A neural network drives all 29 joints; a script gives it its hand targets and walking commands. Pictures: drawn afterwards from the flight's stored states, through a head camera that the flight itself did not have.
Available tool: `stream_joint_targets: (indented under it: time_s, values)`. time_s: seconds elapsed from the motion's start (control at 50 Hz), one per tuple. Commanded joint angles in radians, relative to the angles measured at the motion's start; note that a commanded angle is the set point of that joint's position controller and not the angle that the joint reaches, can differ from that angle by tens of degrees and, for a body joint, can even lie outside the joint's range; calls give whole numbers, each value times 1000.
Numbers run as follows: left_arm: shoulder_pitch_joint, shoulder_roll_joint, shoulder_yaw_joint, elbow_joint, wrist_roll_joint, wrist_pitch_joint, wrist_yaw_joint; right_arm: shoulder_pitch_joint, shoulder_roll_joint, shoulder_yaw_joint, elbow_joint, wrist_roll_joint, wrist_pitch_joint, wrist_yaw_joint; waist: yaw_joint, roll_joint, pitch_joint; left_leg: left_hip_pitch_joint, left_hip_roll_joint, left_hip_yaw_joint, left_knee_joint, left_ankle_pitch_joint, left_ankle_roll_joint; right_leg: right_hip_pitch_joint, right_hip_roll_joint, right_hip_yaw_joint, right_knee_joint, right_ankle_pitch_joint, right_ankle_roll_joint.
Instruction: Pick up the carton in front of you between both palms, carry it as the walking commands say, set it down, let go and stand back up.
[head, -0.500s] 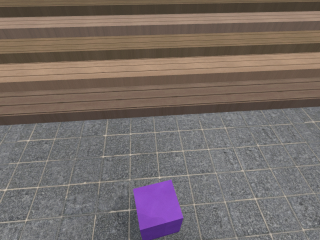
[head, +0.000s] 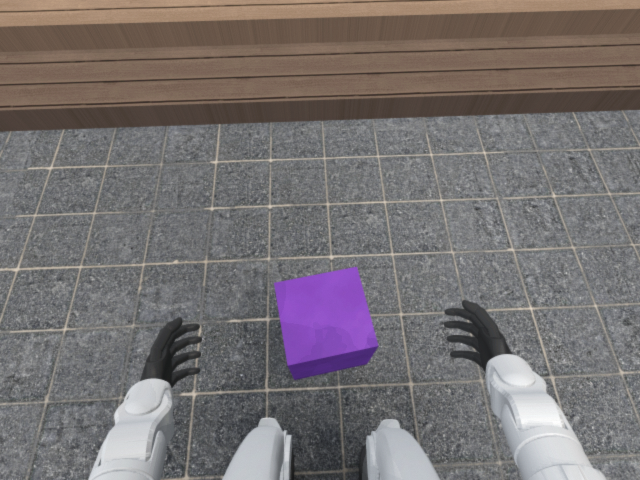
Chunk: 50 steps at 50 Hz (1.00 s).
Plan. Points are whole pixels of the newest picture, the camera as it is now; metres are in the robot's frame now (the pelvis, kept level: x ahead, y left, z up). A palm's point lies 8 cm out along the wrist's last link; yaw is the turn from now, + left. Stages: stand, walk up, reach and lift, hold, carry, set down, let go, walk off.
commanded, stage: reach and lift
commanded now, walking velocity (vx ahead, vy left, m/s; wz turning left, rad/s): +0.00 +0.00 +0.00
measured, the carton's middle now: (323, 326) +0.45 +0.01 -0.58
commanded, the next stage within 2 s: none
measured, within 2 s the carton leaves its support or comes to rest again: neither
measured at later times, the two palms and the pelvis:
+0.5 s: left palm (203, 282) +0.40 +0.21 -0.14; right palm (439, 240) +0.48 -0.18 -0.14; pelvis -0.05 -0.02 -0.06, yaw +0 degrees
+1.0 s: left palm (230, 313) +0.41 +0.20 -0.34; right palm (410, 284) +0.48 -0.17 -0.35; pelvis -0.05 -0.01 -0.19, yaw +3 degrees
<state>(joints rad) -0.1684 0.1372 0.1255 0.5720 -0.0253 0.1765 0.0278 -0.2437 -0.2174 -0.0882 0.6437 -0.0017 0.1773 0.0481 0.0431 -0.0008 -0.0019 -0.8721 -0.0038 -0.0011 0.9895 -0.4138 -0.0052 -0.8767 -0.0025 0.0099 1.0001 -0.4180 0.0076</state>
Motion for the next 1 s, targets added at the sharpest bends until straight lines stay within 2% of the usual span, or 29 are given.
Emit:
stream_joint_targets:
  time_s: [0.0, 0.28, 0.42, 0.56, 0.66, 0.82, 0.92, 0.98]
  values:
    - [-168, 69, 41, -62, -12, 3, 23, -215, -105, -42, -37, 4, 3, -3, 11, -23, -490, 111, -35, 9, -68, 354, -39, 160, 45, -5, -59, 305, 4]
    - [-760, 63, 187, 44, -9, -13, 84, -924, -200, -109, 195, -15, -5, 5, 58, -73, -745, -175, -42, 58, -21, 169, -56, 5, 51, 7, -16, 154, 2]
    - [-980, 69, 248, 77, -3, -14, 103, -1201, -257, -120, 294, -32, -7, 8, 86, -99, -904, -252, -50, 81, 18, 199, -63, -6, 60, 15, 22, 194, 2]
    - [-954, 44, 313, 64, 52, -37, 78, -1215, -231, -154, 305, -99, -21, 19, 93, -145, -1056, -334, -68, 92, 43, 387, -65, 83, 63, 33, 73, 483, 8]
    - [-926, 10, 350, 90, 89, -88, 52, -1175, -167, -190, 304, -136, -60, 15, 83, -149, -986, -513, -67, 81, 113, 445, -68, -37, 53, 55, 154, 608, 9]
    - [-917, 9, 337, 163, 73, -135, 58, -1120, -168, -175, 320, -103, -101, -24, 62, -118, -969, -703, -66, 71, 364, 410, -81, -367, 61, 48, 391, 518, 7]
    - [-981, 70, 261, 135, -14, -146, 94, -1206, -245, -84, 266, -3, -117, -55, 66, -131, -1119, -705, -65, 68, 540, 434, -84, -446, 62, 26, 569, 486, 15]
    - [-1035, 107, 207, 116, -74, -136, 116, -1265, -288, -25, 242, 62, -112, -68, 72, -144, -1195, -693, -63, 74, 628, 403, -84, -469, 60, 8, 660, 429, 22]
